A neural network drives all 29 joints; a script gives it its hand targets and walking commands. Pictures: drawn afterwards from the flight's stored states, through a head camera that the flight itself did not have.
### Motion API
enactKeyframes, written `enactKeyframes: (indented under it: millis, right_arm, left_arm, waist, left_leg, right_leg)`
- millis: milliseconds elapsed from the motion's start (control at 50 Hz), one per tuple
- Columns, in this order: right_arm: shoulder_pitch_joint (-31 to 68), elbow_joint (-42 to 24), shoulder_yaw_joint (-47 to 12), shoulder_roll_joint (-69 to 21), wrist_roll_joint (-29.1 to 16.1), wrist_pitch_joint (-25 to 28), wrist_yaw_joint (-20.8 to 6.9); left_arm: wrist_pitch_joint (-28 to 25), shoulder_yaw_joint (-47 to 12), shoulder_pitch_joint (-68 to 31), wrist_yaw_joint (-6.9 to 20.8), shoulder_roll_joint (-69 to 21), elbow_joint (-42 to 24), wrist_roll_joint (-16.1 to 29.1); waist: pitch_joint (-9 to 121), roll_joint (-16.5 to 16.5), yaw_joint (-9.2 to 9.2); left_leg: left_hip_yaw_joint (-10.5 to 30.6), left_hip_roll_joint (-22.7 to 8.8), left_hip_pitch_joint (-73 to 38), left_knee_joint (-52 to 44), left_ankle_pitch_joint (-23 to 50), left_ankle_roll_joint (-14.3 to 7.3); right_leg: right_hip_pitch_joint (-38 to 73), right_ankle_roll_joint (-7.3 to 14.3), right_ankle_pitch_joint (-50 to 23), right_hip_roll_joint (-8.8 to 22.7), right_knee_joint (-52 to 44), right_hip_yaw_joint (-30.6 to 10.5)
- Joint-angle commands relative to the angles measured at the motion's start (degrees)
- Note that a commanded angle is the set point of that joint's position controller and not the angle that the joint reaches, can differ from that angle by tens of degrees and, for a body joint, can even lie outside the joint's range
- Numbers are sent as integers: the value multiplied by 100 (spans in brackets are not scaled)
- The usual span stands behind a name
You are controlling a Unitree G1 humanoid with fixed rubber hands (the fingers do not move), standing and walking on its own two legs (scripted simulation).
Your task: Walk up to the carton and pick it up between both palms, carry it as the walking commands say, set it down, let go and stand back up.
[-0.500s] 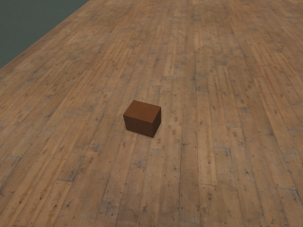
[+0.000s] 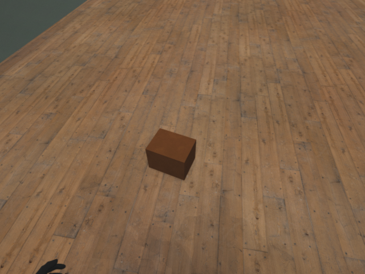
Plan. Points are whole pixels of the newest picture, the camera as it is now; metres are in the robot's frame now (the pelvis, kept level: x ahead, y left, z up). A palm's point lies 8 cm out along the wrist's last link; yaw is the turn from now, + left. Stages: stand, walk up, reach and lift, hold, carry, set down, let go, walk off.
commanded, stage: walk up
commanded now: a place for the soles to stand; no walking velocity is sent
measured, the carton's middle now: (171, 153) +0.92 +0.10 -0.66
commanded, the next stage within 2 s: none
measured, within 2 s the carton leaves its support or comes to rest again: neither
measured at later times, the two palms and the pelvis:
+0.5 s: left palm (56, 218) +0.27 +0.33 -0.07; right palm (308, 235) +0.25 -0.29 -0.09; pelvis +0.17 +0.01 +0.00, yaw +0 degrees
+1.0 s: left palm (63, 184) +0.37 +0.35 -0.08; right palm (279, 182) +0.40 -0.27 -0.10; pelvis +0.31 +0.04 -0.01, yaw +1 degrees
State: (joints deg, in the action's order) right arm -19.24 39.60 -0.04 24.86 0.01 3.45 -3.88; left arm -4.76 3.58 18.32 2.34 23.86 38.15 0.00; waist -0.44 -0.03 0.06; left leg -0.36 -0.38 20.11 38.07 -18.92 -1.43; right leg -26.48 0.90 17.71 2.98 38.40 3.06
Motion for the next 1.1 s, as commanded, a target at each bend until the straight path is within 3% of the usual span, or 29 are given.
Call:
enactKeyframes:
  millis: [0,20,40,100,220,280,300,320,340,380,420,480,520,540,560,580,600,680,740,780,820,860,880,900,920,940,980,1040,1080]
  right_arm:
    - [481,-639,444,634,58,98,50]
    - [595,-670,472,840,72,78,62]
    - [574,-518,555,1139,77,80,83]
    - [200,-330,614,1279,56,96,27]
    - [514,-403,520,919,61,152,-36]
    - [-188,-227,620,989,126,258,82]
    - [-874,-71,811,1353,158,285,176]
    - [-1115,-91,907,1810,232,304,240]
    - [-895,-91,875,2052,123,314,246]
    - [-710,-98,801,1782,28,268,222]
    - [-456,-151,742,1574,52,200,232]
    - [-338,-236,737,1637,124,162,173]
    - [-88,-342,703,1521,104,90,153]
    - [-13,-388,623,1185,58,88,169]
    - [97,-563,466,730,56,100,151]
    - [370,-655,430,604,35,111,117]
    - [465,-592,540,1095,109,44,160]
    - [93,-350,638,1184,73,39,43]
    - [370,-470,588,884,97,54,-40]
    - [459,-501,570,875,98,53,-66]
    - [146,-476,623,923,83,48,-62]
    - [-683,-178,783,1131,182,133,39]
    - [-1180,-129,943,1574,235,144,121]
    - [-995,-185,934,1935,222,180,171]
    - [-718,-167,882,1923,118,147,189]
    - [-391,-248,839,1900,67,115,195]
    - [-270,-264,757,1553,92,39,226]
    - [-86,-351,725,1539,158,-44,213]
    - [126,-371,612,1204,100,-78,249]
  left_arm:
    - [-346,715,1528,-185,1845,272,-204]
    - [-339,798,1269,-202,2142,254,-165]
    - [-317,751,1085,-209,2036,209,-112]
    - [-270,626,523,-231,1813,2,-76]
    - [-200,598,728,-137,1674,-92,-51]
    - [-92,455,476,-123,1404,-227,-38]
    - [-101,298,445,-157,1083,-337,-34]
    - [-132,177,317,-135,695,-520,-7]
    - [-107,237,-19,-177,1024,-554,-21]
    - [-103,309,136,-181,1233,-374,-64]
    - [-109,305,218,-121,1121,-187,-114]
    - [-156,343,80,-98,988,-141,-106]
    - [-243,366,377,-150,977,-3,-111]
    - [-315,443,832,-207,1252,167,-198]
    - [-314,629,1330,-234,1621,253,-230]
    - [-340,728,1470,-283,2004,235,-156]
    - [-313,727,1138,-274,2018,246,-141]
    - [-271,566,463,-307,1750,75,-53]
    - [-337,585,800,-291,1697,28,-53]
    - [-279,603,795,-262,1752,-53,-47]
    - [-193,610,344,-260,1819,-197,-107]
    - [-127,436,412,-252,1412,-241,-91]
    - [-147,285,491,-273,1016,-323,-83]
    - [-147,161,305,-279,770,-507,-7]
    - [-79,295,-1,-349,1293,-421,-66]
    - [-43,318,204,-331,1382,-275,-66]
    - [-43,333,309,-276,1236,-100,-112]
    - [-79,360,516,-294,1080,82,-147]
    - [-177,311,642,-391,907,134,-143]
  waist:
    - [935,1120,-708]
    - [468,883,-652]
    - [73,441,-545]
    - [-309,503,-228]
    - [21,990,-352]
    - [681,614,169]
    - [995,-264,548]
    - [790,-1404,705]
    - [150,-1024,531]
    - [-235,-633,250]
    - [-271,-856,184]
    - [82,-1117,242]
    - [265,-856,-67]
    - [783,-342,-293]
    - [1115,800,-654]
    - [648,1123,-731]
    - [194,496,-620]
    - [-526,627,-180]
    - [-124,712,-280]
    - [-22,947,-344]
    - [102,1226,12]
    - [623,170,473]
    - [866,-955,823]
    - [240,-1792,645]
    - [-115,-929,537]
    - [-518,-908,204]
    - [-461,-781,133]
    - [100,-1004,85]
    - [438,-875,-165]
  left_leg:
    - [269,142,2582,1431,-1115,-199]
    - [377,254,3225,2466,-774,-95]
    - [607,-15,3255,2712,-530,-60]
    - [444,-314,2474,2108,-157,118]
    - [-227,-263,1168,-17,-383,85]
    - [-581,99,-879,-1035,602,-172]
    - [623,-498,-2018,-1214,-260,-540]
    - [2769,-1604,-2682,-1555,-435,-967]
    - [3986,-2042,-2064,-2116,-1011,-1484]
    - [3278,-1832,-1471,-1683,-230,-1554]
    - [2009,-1327,-812,-1599,470,-1376]
    - [1840,-1361,-666,-1410,1304,-1387]
    - [1305,-1134,-82,-670,912,-1124]
    - [968,-852,624,198,879,-767]
    - [526,-246,1916,1386,521,-428]
    - [144,332,3038,2516,-605,-122]
    - [645,17,3244,3182,-639,-142]
    - [413,-375,2352,2103,-159,109]
    - [128,-440,1938,1297,-130,55]
    - [-108,-384,1390,658,-222,57]
    - [-416,-275,561,-80,-188,-44]
    - [-436,120,-1339,-692,-165,-280]
    - [1140,-701,-2201,-1117,-928,-638]
    - [3468,-1701,-1926,-2004,-908,-1049]
    - [3782,-1897,-1105,-2124,-1328,-1246]
    - [3420,-1847,-673,-1937,-1218,-1454]
    - [2314,-1369,-347,-1686,-487,-1281]
    - [1743,-1224,-14,-1171,1155,-1339]
    - [1057,-957,248,-248,2123,-989]
  right_leg:
    - [3435,682,2112,1403,-1942,-2498]
    - [3234,1190,3149,2160,-2526,-3793]
    - [2953,1374,2923,2137,-2388,-3700]
    - [2059,1273,1312,1702,-2268,-2432]
    - [2241,1171,-837,1387,-1562,-1022]
    - [1362,736,-1930,1011,-67,-382]
    - [292,517,-2117,660,1580,3]
    - [-1616,284,87,-159,2587,51]
    - [-2317,251,979,-140,2668,-340]
    - [-2008,195,1072,148,2629,-459]
    - [-1293,85,1049,303,1656,-312]
    - [-492,94,466,36,792,104]
    - [821,177,-104,-200,-573,261]
    - [2090,322,-308,-57,-833,-238]
    - [3431,564,868,792,-1263,-1465]
    - [3413,1103,2064,2101,-2240,-3539]
    - [2959,1420,2200,2338,-2084,-3670]
    - [1815,1298,-155,1669,-1920,-1956]
    - [2062,1307,-2018,1624,-1350,-1232]
    - [1975,1217,-1666,1481,-1220,-941]
    - [1644,1090,-1578,1507,-936,-854]
    - [569,721,-2020,998,739,-329]
    - [-579,474,-1791,612,2374,28]
    - [-2154,216,814,-304,2855,89]
    - [-2033,219,1034,68,2902,-398]
    - [-1850,158,1242,128,2809,-352]
    - [-1230,94,1331,262,1917,-319]
    - [-70,92,752,-83,1061,140]
    - [1026,173,-271,-184,-281,165]
